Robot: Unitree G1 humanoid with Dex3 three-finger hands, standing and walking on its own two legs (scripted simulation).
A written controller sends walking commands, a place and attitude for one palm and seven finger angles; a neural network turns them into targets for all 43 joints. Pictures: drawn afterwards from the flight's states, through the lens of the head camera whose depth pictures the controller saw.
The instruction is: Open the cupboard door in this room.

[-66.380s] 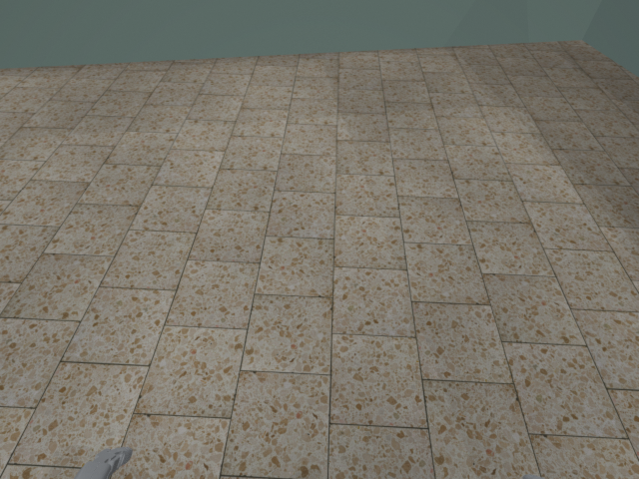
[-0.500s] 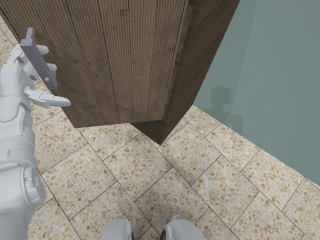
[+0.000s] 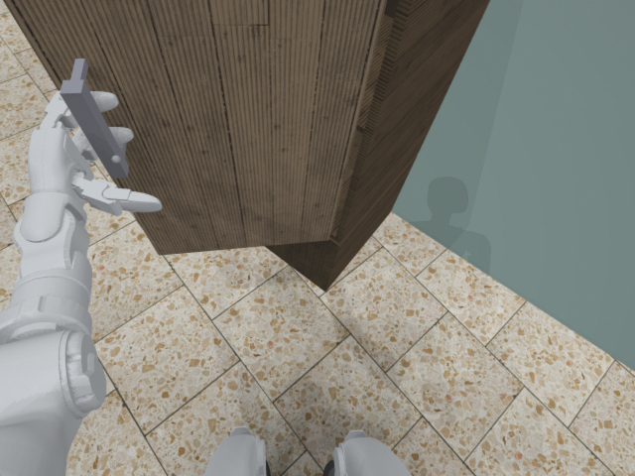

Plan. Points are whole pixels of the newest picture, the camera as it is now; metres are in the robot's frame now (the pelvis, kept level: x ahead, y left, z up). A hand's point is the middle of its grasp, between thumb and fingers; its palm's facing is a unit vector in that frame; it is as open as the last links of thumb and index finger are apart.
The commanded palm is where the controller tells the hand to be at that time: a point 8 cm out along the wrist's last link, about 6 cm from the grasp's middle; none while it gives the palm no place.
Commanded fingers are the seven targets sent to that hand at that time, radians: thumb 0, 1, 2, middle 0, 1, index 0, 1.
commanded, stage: slide the fingers in behind the handle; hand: left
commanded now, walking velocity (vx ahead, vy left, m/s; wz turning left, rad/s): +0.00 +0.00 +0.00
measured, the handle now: (101, 123) +0.54 +0.26 +0.07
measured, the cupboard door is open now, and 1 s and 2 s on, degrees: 46 46 86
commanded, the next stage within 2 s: close the thumb around the handle in 0.06 s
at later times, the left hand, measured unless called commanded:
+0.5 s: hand (116, 160) +0.48 +0.23 +0.07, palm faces +0.12 -0.99 -0.01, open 10.9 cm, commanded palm +0.46 +0.25 +0.07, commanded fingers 0.00 0.51 0.73 -0.37 -1.31 -0.37 -1.31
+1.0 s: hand (116, 158) +0.48 +0.23 +0.08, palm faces +0.12 -0.99 -0.01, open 5.9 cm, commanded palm +0.45 +0.27 +0.07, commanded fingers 0.00 0.90 0.90 -0.40 -1.35 -0.40 -1.35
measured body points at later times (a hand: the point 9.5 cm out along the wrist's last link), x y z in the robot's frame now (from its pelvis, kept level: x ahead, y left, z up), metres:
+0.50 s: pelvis +0.00 +0.00 +0.00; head +0.11 +0.03 +0.43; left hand +0.47 +0.28 +0.08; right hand +0.01 -0.26 -0.11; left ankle +0.02 +0.09 -0.67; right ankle -0.01 -0.11 -0.67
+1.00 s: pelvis +0.00 +0.00 +0.00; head +0.12 +0.02 +0.43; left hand +0.47 +0.28 +0.08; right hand +0.02 -0.27 -0.11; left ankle +0.02 +0.09 -0.67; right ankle -0.01 -0.11 -0.67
